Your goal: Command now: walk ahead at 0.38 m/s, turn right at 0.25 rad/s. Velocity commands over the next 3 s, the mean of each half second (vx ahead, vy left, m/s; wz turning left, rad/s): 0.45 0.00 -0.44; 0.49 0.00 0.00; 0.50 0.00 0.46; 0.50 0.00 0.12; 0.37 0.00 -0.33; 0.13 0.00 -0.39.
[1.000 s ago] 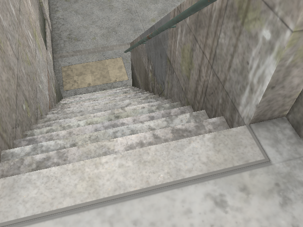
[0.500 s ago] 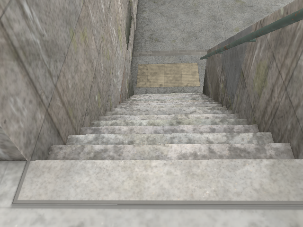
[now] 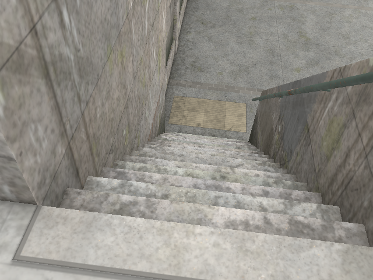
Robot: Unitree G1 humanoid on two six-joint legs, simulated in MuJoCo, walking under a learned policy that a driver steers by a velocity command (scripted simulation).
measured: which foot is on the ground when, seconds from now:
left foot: down 0.00-0.32, up 0.34-0.76, down 0.78-1.00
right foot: up 0.00-0.28, down 0.30-0.80, up 0.82-1.00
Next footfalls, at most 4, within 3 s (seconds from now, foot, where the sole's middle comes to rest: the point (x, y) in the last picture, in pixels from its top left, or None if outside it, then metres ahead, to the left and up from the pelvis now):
0.30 right None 0.34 -0.19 -0.79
0.78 left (206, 260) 0.61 -0.08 -0.79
1.40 right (249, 232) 0.83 -0.31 -1.00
1.98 left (195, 206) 1.09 -0.08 -1.21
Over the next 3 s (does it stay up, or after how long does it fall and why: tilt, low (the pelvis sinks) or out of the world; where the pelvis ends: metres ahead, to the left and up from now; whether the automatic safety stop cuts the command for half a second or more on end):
stays up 1.35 -0.22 -0.74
